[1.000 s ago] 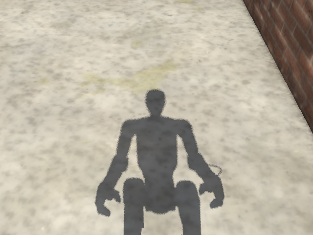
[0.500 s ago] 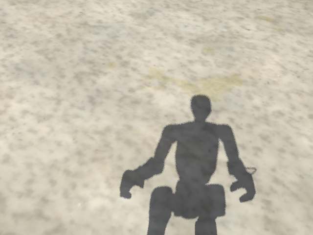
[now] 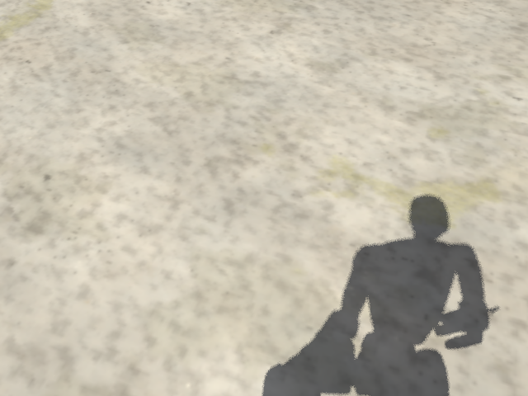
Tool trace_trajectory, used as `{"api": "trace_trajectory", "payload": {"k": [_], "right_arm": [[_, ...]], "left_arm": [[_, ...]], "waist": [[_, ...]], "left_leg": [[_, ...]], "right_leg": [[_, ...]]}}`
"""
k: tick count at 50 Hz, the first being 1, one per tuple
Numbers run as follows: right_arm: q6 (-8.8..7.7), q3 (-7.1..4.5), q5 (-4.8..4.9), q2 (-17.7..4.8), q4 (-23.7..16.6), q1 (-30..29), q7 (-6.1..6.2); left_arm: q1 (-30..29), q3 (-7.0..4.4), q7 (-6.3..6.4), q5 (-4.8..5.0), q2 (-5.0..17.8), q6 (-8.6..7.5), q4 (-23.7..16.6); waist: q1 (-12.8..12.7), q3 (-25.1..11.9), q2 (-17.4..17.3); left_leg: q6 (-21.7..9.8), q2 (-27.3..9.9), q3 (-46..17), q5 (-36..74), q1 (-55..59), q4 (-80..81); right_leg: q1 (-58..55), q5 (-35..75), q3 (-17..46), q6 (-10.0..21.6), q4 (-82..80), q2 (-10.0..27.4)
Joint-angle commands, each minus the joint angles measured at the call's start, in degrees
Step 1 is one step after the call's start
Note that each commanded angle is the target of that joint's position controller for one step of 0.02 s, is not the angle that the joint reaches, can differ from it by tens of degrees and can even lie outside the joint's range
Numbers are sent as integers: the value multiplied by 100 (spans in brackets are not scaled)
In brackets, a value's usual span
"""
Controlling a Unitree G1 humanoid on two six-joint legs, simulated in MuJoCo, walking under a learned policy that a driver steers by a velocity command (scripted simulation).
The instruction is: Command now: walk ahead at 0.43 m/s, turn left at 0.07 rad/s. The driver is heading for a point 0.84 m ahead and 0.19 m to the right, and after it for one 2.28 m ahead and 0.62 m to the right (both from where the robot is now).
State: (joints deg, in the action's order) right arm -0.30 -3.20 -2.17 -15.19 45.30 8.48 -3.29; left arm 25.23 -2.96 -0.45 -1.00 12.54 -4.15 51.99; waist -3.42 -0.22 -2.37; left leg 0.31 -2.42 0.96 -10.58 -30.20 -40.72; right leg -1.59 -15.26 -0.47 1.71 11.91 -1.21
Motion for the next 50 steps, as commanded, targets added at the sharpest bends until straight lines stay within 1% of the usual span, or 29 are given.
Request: {"api": "trace_trajectory", "payload": {"k": [1, 3, 4, 5, 6, 7, 8, 9, 10, 12, 14, 16, 19, 22, 26, 29, 30, 31, 32, 33, 34, 35, 36, 37, 38, 39, 42, 45, 50], "right_arm": [[-158, 14, 29, -232, -678, -1021, 13], [-194, -21, 33, -312, -600, -637, 75], [-232, -59, 20, -346, -410, -76, 128], [-303, -148, -46, -556, -103, 784, 204], [-361, -262, -176, -1038, 13, 1772, 292], [-345, -369, -105, -1566, 149, 2109, 305], [-315, -280, 29, -1187, 137, 1680, 292], [-321, -176, 62, -839, 47, 1120, 267], [-354, -99, 62, -577, 10, 807, 244], [-430, -17, 101, -353, 70, 668, 262], [-518, -22, 138, -404, 214, 903, 270], [-553, -37, 179, -467, 358, 1130, 277], [-561, -11, 140, -406, 512, 1392, 291], [-592, 23, 114, -374, 626, 1511, 310], [-603, 53, 113, -397, 821, 1742, 405], [-563, 28, 80, -609, 902, 1673, 491], [-518, 4, 51, -703, 907, 1631, 521], [-456, -24, 22, -795, 891, 1589, 534], [-417, -33, 49, -847, 827, 1511, 529], [-445, 20, 65, -646, 602, 1547, 499], [-494, 53, 189, -269, 297, 1756, 374], [-543, 11, 80, -611, 214, 1186, 355], [-622, 35, 130, -578, 69, 832, 325], [-649, 39, 128, -544, 79, 804, 332], [-564, 42, 39, -500, 48, 747, 337], [-439, 66, -44, -430, 66, 888, 321], [-214, 88, -94, -320, -68, 760, 270], [-172, 89, -75, -357, -377, -33, 252], [-199, 137, -14, -366, -714, -971, 206]], "left_arm": [[220, -215, 12, -10, 987, -66, -120], [105, -230, 13, 5, 1071, -38, -89], [-18, -224, 15, 33, 1086, -22, -82], [-24, -183, 11, 55, 972, -14, -77], [-135, -66, -9, 133, 653, -22, -331], [124, -15, -3, 125, 345, -26, -474], [-215, -146, 28, -1, 834, 31, -398], [-409, -137, -42, 5, 761, 0, -442], [-485, -106, -87, 19, 649, -13, -414], [-330, -90, -151, -97, 557, 100, -284], [-397, -89, -203, -117, 510, 179, -281], [-801, -83, -229, -131, 481, 218, -392], [-1431, -52, -245, -82, 435, 240, -566], [-1975, 19, -261, -41, 327, 210, -738], [-2570, 92, -284, -67, 290, 181, -973], [-2274, 49, -239, -83, 407, 170, -944], [-1887, 6, -215, -96, 500, 164, -845], [-1256, -64, -194, -107, 634, 142, -663], [-433, -171, -157, -168, 828, 106, -418], [289, -343, -68, -211, 1368, 119, -317], [-92, -445, -65, -102, 1756, 189, -436], [-289, -445, -77, 86, 1589, 231, -417], [-594, -375, -42, 90, 1313, 234, -446], [-760, -305, -33, 61, 1028, 223, -416], [-890, -267, -5, 76, 913, 187, -414], [-979, -229, 11, 86, 835, 150, -423], [-762, -267, -2, 116, 1035, 31, -378], [-438, -293, 0, 119, 1121, 42, -352], [120, -312, 33, 100, 1156, 88, -314]], "waist": [[-116, 595, 1049], [148, 467, 1024], [471, 251, 859], [807, -293, 495], [1232, -1129, -289], [1058, -1397, -1466], [919, -715, -544], [663, -130, -258], [506, 85, -160], [276, 199, -338], [215, 193, -249], [236, 340, -149], [361, 508, -103], [459, 611, -106], [581, 723, -44], [365, 387, -223], [189, 127, -313], [-58, -240, -349], [-439, -667, -210], [-631, -1271, 463], [-96, -1686, 1717], [-210, -1289, 666], [-96, -585, 396], [156, -87, -45], [330, 99, -105], [479, 68, -3], [529, 54, 207], [295, 270, 369], [-122, 222, 551]], "left_leg": [[-157, 172, 384, -212, -24, 639], [-363, 328, 452, -262, 775, 961], [-471, 481, 496, -56, 1585, 1355], [-609, 423, 330, -35, 2830, 1517], [-995, -995, -1379, -1375, 4349, 1893], [-1442, -2210, -3833, -1954, 4814, 2726], [-1399, -1988, -3640, -2103, 4143, 2766], [-1297, -1723, -2839, -1692, 3440, 2822], [-1157, -1403, -2230, -1030, 2948, 2992], [-1004, -972, -1454, -106, 2513, 3200], [-1092, -905, -1155, 744, 2483, 3278], [-1165, -882, -939, 1100, 2554, 3414], [-1105, -834, -462, 1592, 2733, 3492], [-953, -761, 61, 2118, 2740, 3487], [-821, -931, 433, 2872, 3235, 3408], [-682, -1038, 712, 5267, 3832, 2446], [-656, -1062, 794, 6016, 3971, 1757], [-640, -1072, 849, 6137, 3913, 787], [-570, -968, 964, 5272, 3259, -512], [-469, -638, 1061, 2779, 1981, -2424], [-183, 747, 428, -1948, -418, -4371], [-279, 318, -482, -1475, -1087, -4459], [-285, 43, -462, -949, -1173, -4066], [-250, -152, -408, -736, -886, -3504], [-162, -281, -431, -728, -574, -3124], [-68, -330, -414, -720, -256, -2876], [153, -346, -225, -548, -217, -2245], [311, -363, -117, 188, -653, -1370], [313, -147, -142, 960, -935, -230]], "right_leg": [[296, 1536, 812, 894, -192, 1390], [455, 2335, 780, 812, 188, 1496], [607, 3101, 574, 702, 806, 1367], [1009, 3319, 225, 560, 1938, 1041], [2268, 1804, -115, 328, 3705, 654], [3681, -1488, -171, 235, 5173, -192], [4031, -1236, 391, 359, 5712, 160], [4024, -652, 405, 406, 5627, 419], [3815, -284, 339, 386, 5358, 581], [3474, -5, 207, 242, 5083, 726], [3509, 164, 83, 130, 5032, 718], [3893, 460, 0, 14, 4842, 787], [4344, 963, 14, -57, 4363, 739], [4144, 1501, -27, 4, 3484, 505], [3850, 1671, -416, 252, 2522, 348], [3215, 1005, -757, 587, 2249, -70], [2834, 673, -842, 719, 2230, -261], [2180, 480, -835, 857, 2057, -429], [978, 576, -575, 1061, 1665, -402], [-364, 254, 1060, 1455, 1661, 878], [-1704, 562, 4435, 2477, 813, 2200], [-1458, 414, 4028, 2331, 550, 1987], [-676, 676, 3240, 2124, 423, 1864], [129, 1302, 2728, 1863, 265, 1614], [668, 1754, 2321, 1695, 205, 1324], [983, 2000, 1999, 1598, 123, 1118], [1302, 2360, 1640, 1565, 2, 831], [1258, 2143, 1628, 1366, -123, 660], [501, 2465, 1804, 1113, 185, 607]]}}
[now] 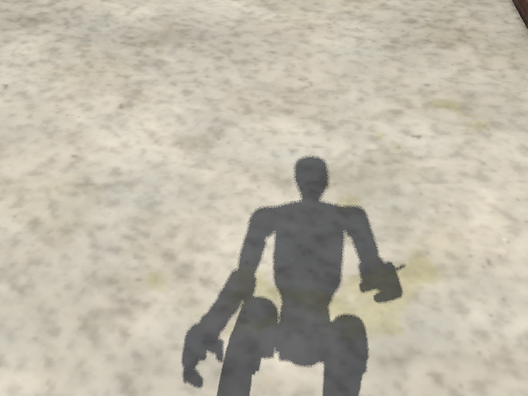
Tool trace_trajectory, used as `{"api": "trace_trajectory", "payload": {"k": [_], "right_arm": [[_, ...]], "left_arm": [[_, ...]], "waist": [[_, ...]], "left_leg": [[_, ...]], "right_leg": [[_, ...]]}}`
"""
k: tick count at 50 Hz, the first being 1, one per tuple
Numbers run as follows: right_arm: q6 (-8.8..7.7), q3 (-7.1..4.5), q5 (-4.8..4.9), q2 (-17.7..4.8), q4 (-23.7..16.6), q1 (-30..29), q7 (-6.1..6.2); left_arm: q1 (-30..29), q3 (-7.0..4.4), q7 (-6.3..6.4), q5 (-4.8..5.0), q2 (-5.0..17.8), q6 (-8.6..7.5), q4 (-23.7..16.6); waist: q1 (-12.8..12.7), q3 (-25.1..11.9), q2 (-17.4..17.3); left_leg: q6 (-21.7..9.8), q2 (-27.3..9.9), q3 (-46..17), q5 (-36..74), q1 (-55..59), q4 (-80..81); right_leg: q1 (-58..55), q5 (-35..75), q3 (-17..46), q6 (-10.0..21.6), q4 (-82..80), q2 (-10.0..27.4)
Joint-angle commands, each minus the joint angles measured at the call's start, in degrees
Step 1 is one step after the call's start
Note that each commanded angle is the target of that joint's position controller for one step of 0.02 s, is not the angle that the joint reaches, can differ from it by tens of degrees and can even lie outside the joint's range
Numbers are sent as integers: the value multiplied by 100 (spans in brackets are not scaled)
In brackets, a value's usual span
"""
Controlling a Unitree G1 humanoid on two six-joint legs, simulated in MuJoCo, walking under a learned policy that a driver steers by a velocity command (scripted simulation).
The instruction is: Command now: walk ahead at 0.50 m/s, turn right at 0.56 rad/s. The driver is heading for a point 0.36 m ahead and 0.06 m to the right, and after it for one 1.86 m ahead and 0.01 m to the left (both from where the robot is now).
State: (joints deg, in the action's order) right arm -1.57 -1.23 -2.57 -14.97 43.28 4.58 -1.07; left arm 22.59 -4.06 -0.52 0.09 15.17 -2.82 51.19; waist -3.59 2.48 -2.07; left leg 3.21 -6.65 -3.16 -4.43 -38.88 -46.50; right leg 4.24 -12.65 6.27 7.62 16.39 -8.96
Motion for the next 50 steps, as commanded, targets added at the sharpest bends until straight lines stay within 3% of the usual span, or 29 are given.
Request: {"api": "trace_trajectory", "payload": {"k": [1, 3, 5, 7, 8, 9, 10, 11, 12, 13, 14, 16, 18, 21, 24, 27, 30, 31, 32, 33, 34, 35, 36, 37, 38, 40, 42, 46, 50], "right_arm": [[-88, -45, 37, -393, -579, -750, -24], [-135, -19, 64, -422, -714, -1012, -35], [-189, -28, 87, -522, -773, -943, -30], [-245, -105, 114, -734, -575, -167, 29], [-302, -177, 110, -886, -361, 578, 95], [-372, -269, 15, -1196, -261, 1406, 189], [-343, -381, -130, -1666, -308, 1899, 269], [-243, -422, -40, -1674, -292, 1598, 231], [-203, -307, 21, -1065, -414, 1125, 214], [-215, -203, 71, -662, -429, 867, 195], [-233, -150, 63, -520, -402, 785, 190], [-318, -135, 122, -525, -253, 938, 179], [-388, -163, 166, -596, -186, 1034, 146], [-321, -196, 184, -669, -159, 959, 178], [-234, -213, 188, -690, -149, 885, 199], [-184, -288, 202, -859, -103, 1025, 190], [-70, -336, 221, -962, 8, 1312, 201], [-18, -329, 242, -951, 43, 1302, 209], [3, -290, 230, -845, 100, 1534, 193], [21, -131, 201, -359, -121, 1803, 161], [189, -25, 308, -98, -62, 2023, 153], [332, -90, 264, -397, 80, 1718, 152], [367, -91, 286, -378, 21, 1403, 127], [381, -107, 258, -389, 89, 1303, 143], [408, -148, 187, -478, 175, 1393, 151], [438, -218, 147, -558, 349, 1707, 145], [449, -227, 185, -432, 314, 1639, 124], [513, -237, 167, -327, 121, 1289, 77], [500, -248, 179, -296, -10, 1302, 19]], "left_arm": [[465, -201, 56, -29, 899, -36, -235], [564, -207, 85, -79, 936, -21, -255], [454, -228, 132, -108, 1020, -22, -327], [41, -254, 136, -120, 1151, -42, -463], [-80, -251, 89, -88, 1173, -76, -487], [-79, -185, 21, -18, 945, -131, -568], [257, -46, 22, 149, 347, -153, -777], [608, -62, 41, 16, 631, -98, -832], [381, -101, 75, -98, 837, 5, -650], [34, -95, 36, -128, 783, 46, -647], [-58, -95, 8, -132, 677, 97, -660], [-32, -103, -59, -218, 597, 258, -682], [-151, -93, -119, -178, 521, 331, -804], [-653, -32, -205, -174, 413, 394, -1061], [-1061, 71, -295, -171, 252, 395, -1252], [-1378, 83, -320, -193, 294, 398, -1415], [-1442, 54, -268, -240, 378, 358, -1521], [-1138, 46, -226, -279, 365, 291, -1423], [-788, 16, -159, -352, 512, 194, -1297], [-414, -29, -69, -414, 929, 107, -1368], [-506, 54, 47, -108, 794, 147, -1351], [-561, 141, 107, 2, 445, 197, -1247], [-907, 230, 174, -58, 324, 223, -1195], [-1292, 278, 224, -134, 239, 263, -1196], [-1503, 271, 277, -133, 291, 273, -1196], [-1480, 205, 291, -128, 465, 285, -1157], [-1426, 149, 279, -106, 541, 287, -1110], [-1462, 93, 272, -170, 483, 350, -1042], [-1450, 5, 257, -183, 587, 392, -969]], "waist": [[-165, -36, 540], [-243, -20, 588], [-124, -36, 662], [295, -252, 733], [660, -622, 536], [1010, -1284, 120], [962, -2008, -931], [576, -2122, -1468], [450, -1154, -467], [445, -556, 86], [343, -368, 33], [229, -332, -357], [167, -502, -475], [182, -423, -555], [243, -395, -571], [371, -410, -567], [482, -418, -544], [323, -540, -353], [193, -824, 173], [152, -1498, 1296], [175, -2204, 1601], [104, -1896, 886], [211, -1167, 988], [377, -706, 856], [497, -454, 1015], [542, -591, 865], [506, -660, 720], [388, -485, 961], [387, -593, 957]], "left_leg": [[4, 334, 272, 344, -88, 528], [-63, 460, 276, 251, -23, 873], [-178, 552, 178, 67, 423, 1288], [-359, 780, 208, -375, 1743, 1683], [-488, 836, 257, -317, 2764, 2009], [-730, 70, -447, -852, 4102, 2177], [-1126, -1534, -2565, -1721, 5563, 2485], [-1534, -1984, -4287, -2033, 5407, 3007], [-1499, -1790, -3482, -1834, 4555, 2985], [-1426, -1467, -2411, -607, 3831, 2980], [-1292, -1202, -1608, 607, 3459, 3005], [-1243, -941, -635, 2638, 3105, 2920], [-1297, -913, -180, 3549, 3186, 2897], [-1323, -873, 382, 3514, 3189, 3018], [-1213, -682, 979, 3098, 2951, 2971], [-1101, -770, 1157, 2876, 3020, 2686], [-1050, -889, 977, 2826, 3260, 2072], [-963, -765, 1016, 2615, 3219, 1522], [-746, -492, 1160, 1916, 2942, 764], [-468, -181, 1378, -905, 1976, -524], [-343, 536, 741, -3465, 1822, -990], [-304, 378, 249, -3314, 1885, -1130], [-314, 414, 152, -3139, 1774, -1010], [-305, 376, 75, -2835, 1802, -686], [-276, 406, 147, -2533, 1970, -499], [-250, 594, 329, -2329, 2074, -704], [-226, 591, 368, -2319, 1959, -777], [-266, 531, 509, -2196, 1818, -403], [-428, 561, 688, -2156, 2127, 235]], "right_leg": [[-227, 2336, 1191, 529, -175, 1403], [-466, 2632, 1339, 530, 35, 1482], [-519, 2814, 1530, 417, 258, 1582], [-131, 3453, 1548, 172, 775, 1509], [74, 3715, 1388, 38, 1616, 1251], [695, 2836, 1089, -103, 2937, 891], [2212, -400, 354, -294, 4616, 175], [3038, -1904, 105, -280, 5394, 178], [3227, -1413, 83, -306, 5694, 589], [3082, -1058, -25, -384, 5518, 736], [2903, -956, -94, -459, 5298, 878], [2631, -985, -248, -588, 5191, 927], [2702, -772, -313, -644, 5082, 861], [2967, -232, -470, -737, 4443, 945], [2476, 505, -739, -706, 3339, 1008], [2003, 538, -959, -599, 2523, 928], [1682, -17, -898, -408, 1839, 792], [1221, 285, -877, -315, 1247, 687], [435, 1445, -595, -212, 667, 861], [-839, 4291, 1074, 133, 871, 2619], [-840, 5260, 1811, 1127, 746, 3465], [-463, 4042, 1297, 1072, 527, 3081], [143, 3220, 914, 878, 242, 2836], [545, 2529, 571, 589, 43, 2536], [857, 2490, 241, 411, -40, 2341], [787, 2733, -100, 391, 88, 2256], [717, 2325, -182, 480, 89, 2345], [890, 839, -269, 536, -8, 2416], [915, 633, -302, 521, 191, 2604]]}}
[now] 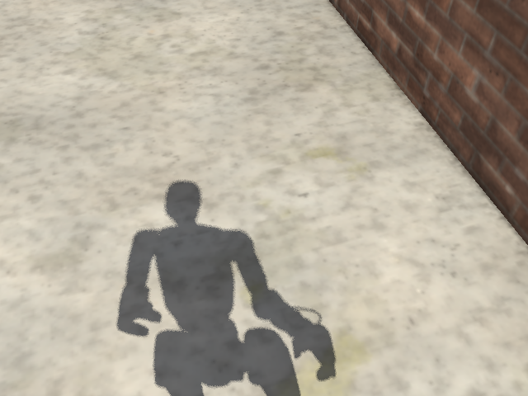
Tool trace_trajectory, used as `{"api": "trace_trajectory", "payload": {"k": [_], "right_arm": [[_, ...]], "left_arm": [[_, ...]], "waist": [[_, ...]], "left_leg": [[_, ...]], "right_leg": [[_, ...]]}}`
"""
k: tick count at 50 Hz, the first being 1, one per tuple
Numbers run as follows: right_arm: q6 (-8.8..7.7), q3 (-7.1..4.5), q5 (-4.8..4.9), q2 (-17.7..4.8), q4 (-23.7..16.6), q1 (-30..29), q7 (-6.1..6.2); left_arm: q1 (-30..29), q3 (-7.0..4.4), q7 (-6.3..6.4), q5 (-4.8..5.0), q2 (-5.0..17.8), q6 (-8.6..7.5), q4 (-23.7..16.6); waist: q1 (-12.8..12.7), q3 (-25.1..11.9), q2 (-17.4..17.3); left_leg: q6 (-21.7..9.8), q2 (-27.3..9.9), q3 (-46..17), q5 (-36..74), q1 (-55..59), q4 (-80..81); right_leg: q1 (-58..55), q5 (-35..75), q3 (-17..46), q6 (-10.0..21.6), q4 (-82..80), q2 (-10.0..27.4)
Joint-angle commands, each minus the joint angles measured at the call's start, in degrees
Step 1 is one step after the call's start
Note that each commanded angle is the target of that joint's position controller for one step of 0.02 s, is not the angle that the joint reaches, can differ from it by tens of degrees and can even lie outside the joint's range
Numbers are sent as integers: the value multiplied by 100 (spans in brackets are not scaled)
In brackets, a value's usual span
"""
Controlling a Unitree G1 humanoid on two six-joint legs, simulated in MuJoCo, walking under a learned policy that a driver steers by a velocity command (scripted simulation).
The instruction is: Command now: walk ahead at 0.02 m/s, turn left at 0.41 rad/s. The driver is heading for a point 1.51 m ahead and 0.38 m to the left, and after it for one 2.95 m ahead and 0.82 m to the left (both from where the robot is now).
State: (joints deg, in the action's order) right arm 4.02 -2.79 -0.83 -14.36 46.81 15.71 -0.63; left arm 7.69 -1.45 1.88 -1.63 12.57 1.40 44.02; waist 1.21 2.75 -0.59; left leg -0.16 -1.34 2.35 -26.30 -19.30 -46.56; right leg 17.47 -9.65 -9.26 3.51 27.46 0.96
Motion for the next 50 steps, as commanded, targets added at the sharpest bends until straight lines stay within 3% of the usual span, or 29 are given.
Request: {"api": "trace_trajectory", "payload": {"k": [1, 2, 3, 4, 5, 6, 7, 8, 10, 13, 18, 25, 27, 28, 29, 30, 31, 32, 33, 35, 37, 41, 44, 46, 48, 50], "right_arm": [[-75, -93, 6, -338, -360, 307, -43], [-103, -94, 2, -326, -319, 510, -62], [-151, -122, -39, -465, -308, 606, -71], [-217, -220, -125, -946, -411, 572, -27], [-199, -414, -91, -1678, -483, 608, 20], [-188, -401, -130, -1466, -454, 667, 91], [-183, -329, -48, -1200, -495, 323, 132], [-166, -294, -22, -1072, -597, -100, 132], [-204, -261, 45, -902, -724, -297, 112], [-250, -301, 80, -949, -664, 83, 84], [-209, -370, 26, -1089, -665, 362, 118], [-152, -444, -27, -1260, -832, -67, 24], [-131, -464, -6, -1248, -863, -279, -9], [-118, -448, 22, -1176, -918, -539, -11], [-147, -368, 43, -864, -1008, -547, 2], [-200, -239, 46, -396, -1080, -303, 31], [-247, -312, -168, -871, -1111, -545, 50], [-284, -360, -190, -1020, -1071, -555, 12], [-312, -358, -172, -1004, -904, -338, -64], [-331, -325, -186, -896, -643, 2, -187], [-367, -267, -180, -761, -655, -213, -255], [-412, -193, -159, -681, -754, -826, -277], [-465, -75, -161, -505, -866, -1341, -313], [-494, -22, -127, -437, -942, -1591, -317], [-527, -21, -102, -493, -958, -1522, -277], [-604, -53, -116, -532, -751, -829, -180]], "left_arm": [[-26, -283, 21, 9, 906, -18, -248], [-109, -313, 31, 45, 965, 4, -244], [-25, -335, 28, 45, 936, 31, -193], [222, -290, -17, 30, 636, 79, -228], [-254, -243, 42, 85, 556, 123, -570], [-431, -238, 46, 26, 608, 155, -575], [-269, -262, 2, 79, 636, 156, -474], [-95, -291, -34, 101, 715, 116, -363], [192, -341, -90, -31, 838, 81, -199], [142, -311, -99, 33, 735, 93, -265], [-119, -270, -46, 69, 770, 104, -439], [37, -214, 2, 154, 831, -5, -609], [387, -190, 3, 131, 805, -75, -573], [677, -178, 33, 105, 744, -117, -500], [896, -256, 99, 48, 1100, -157, -464], [1065, -340, 118, 4, 1654, -171, -549], [871, -427, 79, -145, 1891, -162, -487], [666, -348, 35, -111, 1504, -192, -475], [405, -259, -16, -26, 1172, -236, -474], [427, -206, -65, 6, 978, -333, -431], [815, -224, -125, 21, 979, -450, -233], [1325, -304, -174, 62, 1075, -572, 51], [1496, -319, -203, 68, 1082, -593, 201], [1665, -332, -233, 44, 1119, -593, 323], [1764, -362, -247, 46, 1214, -577, 417], [1638, -367, -241, 96, 1262, -542, 470]], "waist": [[2, -657, 765], [145, -670, 685], [194, -498, 322], [66, -307, -1072], [244, 209, -1843], [227, 238, -1092], [-20, 207, -691], [-220, 178, -508], [-241, -233, -545], [-87, -460, -400], [167, -419, -645], [62, -540, -707], [-160, -684, -612], [-432, -567, -483], [-505, -464, 254], [-462, -654, 1337], [-420, -97, 1049], [-203, 201, 786], [-32, 305, 718], [-14, 149, 908], [-163, 150, 771], [-406, 206, 747], [-548, 244, 809], [-626, 291, 871], [-551, 266, 923], [-99, 79, 710]], "left_leg": [[-173, 67, 212, 222, 429, 622], [-287, 138, 282, 620, 830, 1249], [-421, 70, -97, 1003, 1093, 2047], [-683, -1097, -1937, 1022, 1190, 3180], [-1428, -2148, -3518, 2232, 640, 3517], [-1625, -1983, -3178, 2381, 465, 3443], [-1513, -1575, -2577, 2171, 413, 3309], [-1274, -1178, -2179, 2105, 497, 3226], [-1206, -867, -1851, 3094, 1026, 2972], [-1257, -865, -1922, 3616, 1603, 2782], [-1378, -886, -2396, 3313, 1819, 2673], [-1252, -706, -3019, 3691, 1144, 2410], [-1088, -435, -3175, 1894, 660, 2454], [-862, -133, -3090, 613, -10, 2362], [-514, 355, -2603, -814, -1019, 1720], [-257, 1214, -1300, -1132, -1733, 60], [-220, 974, -1200, -456, -2153, -662], [-233, 707, -1383, -11, -1998, -1000], [-167, 643, -1313, 390, -1898, -1140], [-54, 634, -1054, 844, -1714, -1400], [-16, 586, -1039, 1121, -1872, -1329], [128, 339, -801, 1381, -2198, -520], [176, 48, -233, 1428, -1715, 422], [86, 63, 10, 1241, -1191, 996], [-102, 166, 199, 1101, -611, 1342], [-328, 345, 268, 1396, 510, 1985]], "right_leg": [[-319, 328, 1164, 826, -773, 1603], [-112, 228, 991, 621, -533, 1529], [245, -185, 735, 256, -49, 1341], [1014, -1309, 116, -250, 1370, 687], [1916, -2559, 343, -467, 2155, -314], [1750, -2319, 949, -456, 3048, -97], [1673, -1788, 1111, -431, 3259, -40], [1646, -1358, 1142, -412, 3224, -29], [1612, -1039, 1068, -457, 3474, -115], [1758, -1041, 1114, -574, 3311, -114], [1719, -1252, 1190, -631, 2405, -152], [558, -1432, 1227, -437, 1327, -417], [-311, -1312, 1192, -321, 479, -512], [-1105, -927, 1156, -252, -421, -497], [-1888, -1623, 2033, -50, -1162, 333], [-2291, -3199, 3950, 346, -1857, 1919], [-1304, -3727, 4661, 775, -2142, 2150], [-909, -3709, 4414, 848, -2088, 1941], [-857, -3267, 3775, 686, -2091, 1532], [-1007, -2327, 2864, 533, -2093, 1036], [-1248, -1784, 2551, 579, -2084, 968], [-1746, -1175, 2308, 730, -2121, 1093], [-1531, -734, 2005, 764, -2078, 1082], [-1306, -397, 1853, 756, -1937, 1085], [-1157, 288, 1861, 757, -1708, 1214], [-897, 1310, 1666, 620, -1050, 1183]]}}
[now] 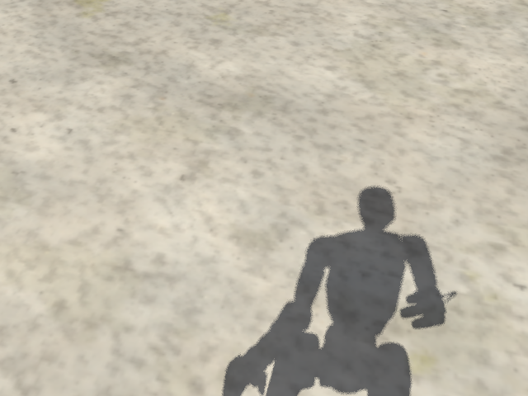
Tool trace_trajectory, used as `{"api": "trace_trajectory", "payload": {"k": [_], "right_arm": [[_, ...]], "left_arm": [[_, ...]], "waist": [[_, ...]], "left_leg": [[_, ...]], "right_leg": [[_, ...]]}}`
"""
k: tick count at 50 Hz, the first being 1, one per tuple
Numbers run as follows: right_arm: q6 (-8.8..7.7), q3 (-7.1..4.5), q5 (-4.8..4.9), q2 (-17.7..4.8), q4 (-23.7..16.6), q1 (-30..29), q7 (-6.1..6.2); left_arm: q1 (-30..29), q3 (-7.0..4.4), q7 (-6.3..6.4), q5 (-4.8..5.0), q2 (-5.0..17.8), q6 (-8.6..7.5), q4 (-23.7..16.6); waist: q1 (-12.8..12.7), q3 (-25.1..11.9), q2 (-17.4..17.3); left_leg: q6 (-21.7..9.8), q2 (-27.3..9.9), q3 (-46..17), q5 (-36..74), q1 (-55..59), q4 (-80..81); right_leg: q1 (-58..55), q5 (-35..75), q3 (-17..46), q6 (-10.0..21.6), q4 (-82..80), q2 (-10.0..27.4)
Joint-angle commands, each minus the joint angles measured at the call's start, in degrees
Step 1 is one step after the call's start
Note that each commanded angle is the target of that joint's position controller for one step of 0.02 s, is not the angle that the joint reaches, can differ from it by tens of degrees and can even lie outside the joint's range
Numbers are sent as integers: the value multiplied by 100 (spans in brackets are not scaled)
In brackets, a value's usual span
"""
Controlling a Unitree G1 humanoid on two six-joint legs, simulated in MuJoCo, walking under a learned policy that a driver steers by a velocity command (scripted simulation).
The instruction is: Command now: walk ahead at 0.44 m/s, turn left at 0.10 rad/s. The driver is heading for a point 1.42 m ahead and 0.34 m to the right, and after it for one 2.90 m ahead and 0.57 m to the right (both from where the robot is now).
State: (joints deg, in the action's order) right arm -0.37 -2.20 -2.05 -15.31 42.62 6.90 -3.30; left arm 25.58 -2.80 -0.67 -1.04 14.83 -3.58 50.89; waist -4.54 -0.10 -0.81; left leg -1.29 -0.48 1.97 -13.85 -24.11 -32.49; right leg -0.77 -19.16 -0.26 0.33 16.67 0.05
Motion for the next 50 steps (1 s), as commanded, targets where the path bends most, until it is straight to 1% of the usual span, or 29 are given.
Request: {"api": "trace_trajectory", "payload": {"k": [1, 2, 3, 4, 5, 6, 8, 11, 16, 18, 21, 23, 24, 25, 26, 27, 28, 29, 30, 31, 32, 33, 34, 36, 38, 40, 43, 47, 50], "right_arm": [[-237, -192, -46, -619, -35, 826, 168], [-299, -299, -148, -1019, 135, 1834, 258], [-298, -445, -108, -1712, 234, 2281, 306], [-270, -364, 19, -1338, 242, 1988, 294], [-268, -257, 43, -989, 160, 1456, 267], [-296, -181, 42, -709, 133, 1161, 242], [-371, -92, 75, -473, 169, 980, 260], [-479, -102, 148, -542, 398, 1275, 267], [-490, -60, 162, -456, 734, 1680, 270], [-502, -60, 154, -496, 851, 1817, 282], [-501, -69, 136, -597, 1047, 2024, 327], [-486, -75, 121, -656, 1141, 1997, 366], [-481, -82, 107, -707, 1161, 1912, 385], [-466, -98, 76, -773, 1187, 1848, 402], [-426, -108, 63, -815, 1208, 1788, 404], [-414, -83, 85, -767, 1180, 1799, 401], [-426, 38, 234, -261, 974, 2196, 349], [-425, -34, 221, -359, 1067, 2458, 334], [-409, -109, 121, -626, 981, 1978, 345], [-442, -85, 104, -560, 901, 1593, 310], [-433, -65, 105, -418, 896, 1459, 288], [-365, -56, 26, -360, 898, 1472, 264], [-283, -29, -22, -255, 978, 1592, 225], [-199, -18, -29, -171, 955, 1497, 172], [-154, -18, -25, -183, 806, 1019, 147], [-149, -13, -14, -198, 634, 480, 138], [-186, 44, 31, -92, 440, -174, 124], [-216, 81, 41, -93, 207, -879, 150], [-284, 57, 57, -212, 67, -1046, 177]], "left_arm": [[-144, -186, 16, 58, 910, -45, -200], [-323, -84, 9, 68, 654, -56, -388], [-172, 34, -4, 105, 153, -75, -662], [-389, -120, 47, -33, 764, -7, -535], [-543, -132, -19, -16, 726, -24, -541], [-622, -95, -73, 9, 610, -42, -506], [-517, -78, -132, -86, 509, 57, -372], [-697, -67, -196, -127, 408, 152, -385], [-1905, 16, -224, -121, 260, 166, -767], [-2331, 77, -233, -92, 172, 149, -894], [-2730, 98, -210, -66, 215, 135, -1032], [-2699, 76, -173, -68, 287, 113, -1043], [-2483, 50, -137, -68, 341, 99, -978], [-2045, 3, -87, -71, 436, 78, -835], [-1239, -63, -31, -81, 548, 37, -562], [-268, -155, 39, -172, 777, -17, -271], [388, -314, 112, -302, 1396, -30, -194], [208, -321, 44, -116, 1399, 34, -167], [-481, -281, 19, 38, 1143, 53, -244], [-933, -179, 0, 54, 729, 24, -313], [-1122, -113, -3, 22, 498, -17, -282], [-1145, -70, 13, 30, 379, -62, -193], [-1112, -47, 19, 17, 319, -107, -122], [-836, -69, 3, 44, 400, -210, 43], [-650, -91, -1, 65, 493, -245, 168], [-432, -74, 1, 77, 460, -235, 277], [-181, -49, 6, 86, 443, -224, 407], [290, -36, 64, 51, 487, -185, 606], [296, -67, 130, -2, 611, -134, 643]], "waist": [[796, -81, 348], [1280, -845, -359], [1192, -1132, -1793], [1089, -608, -792], [814, -83, -462], [675, 121, -322], [458, 211, -500], [377, 242, -403], [541, 553, -311], [634, 602, -323], [694, 670, -298], [592, 639, -276], [462, 506, -313], [265, 240, -373], [-85, -204, -302], [-455, -763, -147], [-382, -1572, 885], [-143, -1931, 1375], [93, -959, 713], [196, -290, 338], [367, 61, 222], [522, 204, 330], [614, 189, 371], [658, 183, 344], [617, 360, 322], [504, 503, 314], [342, 550, 337], [97, 567, 375], [142, 541, 432]], "left_leg": [[-335, 301, 179, 201, 2124, 783], [-601, -852, -1134, -904, 3375, 1155], [-1121, -2294, -3780, -1923, 4171, 1972], [-1200, -2218, -3937, -1984, 3559, 2051], [-1129, -1929, -3134, -1509, 3019, 2001], [-1019, -1619, -2509, -711, 2564, 2122], [-847, -1162, -1689, 326, 2198, 2307], [-965, -1057, -1224, 1623, 2177, 2397], [-1006, -878, -702, 2421, 2194, 2541], [-961, -851, -561, 2678, 2181, 2545], [-926, -1029, -547, 2988, 2492, 2528], [-875, -1155, -512, 3654, 2809, 2281], [-808, -1165, -446, 4449, 2938, 1948], [-729, -1144, -387, 5242, 3039, 1377], [-641, -1006, -259, 5548, 2963, 377], [-558, -787, -125, 4519, 2156, -968], [-353, -101, 207, 1759, 463, -3106], [-337, 664, -385, -1565, -655, -4358], [-409, 207, -707, -1102, -1099, -4514], [-419, -42, -622, -644, -1094, -4223], [-416, -260, -557, -414, -891, -3823], [-357, -391, -548, -315, -629, -3512], [-295, -422, -496, -241, -386, -3395], [-198, -465, -371, -78, -433, -3191], [-83, -587, -254, 320, -874, -2804], [19, -650, -142, 753, -1253, -2271], [86, -557, 44, 1322, -1217, -1256], [90, -341, 134, 1487, -1162, -436], [-11, -226, 33, 1049, -1054, -93]], "right_leg": [[1230, 2878, 424, 793, 1021, 975], [1994, 1987, 13, 587, 2644, 618], [3711, -914, -358, 373, 4287, -274], [4090, -908, 253, 484, 4951, -12], [4112, -352, 358, 550, 4984, 270], [3925, 33, 316, 523, 4778, 421], [3608, 346, 169, 376, 4507, 566], [3749, 634, -2, 202, 4441, 547], [4181, 1441, -234, 9, 3342, 557], [3912, 1769, -352, 45, 2662, 452], [3592, 1883, -437, 233, 1975, 299], [3321, 1648, -462, 427, 1715, 173], [2972, 1416, -508, 535, 1628, 33], [2441, 1149, -549, 642, 1569, -147], [1532, 1113, -616, 771, 1281, -327], [104, 1087, -213, 965, 1150, 61], [-1481, 177, 2066, 1457, 963, 1727], [-1770, 180, 4268, 1902, 28, 2396], [-967, -163, 3474, 1744, -84, 2142], [-104, 12, 2681, 1621, -282, 1930], [499, 376, 2111, 1420, -506, 1636], [910, 805, 1697, 1266, -624, 1403], [1126, 1112, 1400, 1212, -724, 1281], [1181, 1670, 1089, 1264, -859, 1196], [1098, 1704, 845, 1272, -1068, 1116], [907, 1938, 650, 1224, -1151, 1003], [701, 2453, 354, 1089, -1090, 847], [114, 3117, 550, 1114, -763, 958], [-353, 3694, 814, 1142, -358, 1152]]}}
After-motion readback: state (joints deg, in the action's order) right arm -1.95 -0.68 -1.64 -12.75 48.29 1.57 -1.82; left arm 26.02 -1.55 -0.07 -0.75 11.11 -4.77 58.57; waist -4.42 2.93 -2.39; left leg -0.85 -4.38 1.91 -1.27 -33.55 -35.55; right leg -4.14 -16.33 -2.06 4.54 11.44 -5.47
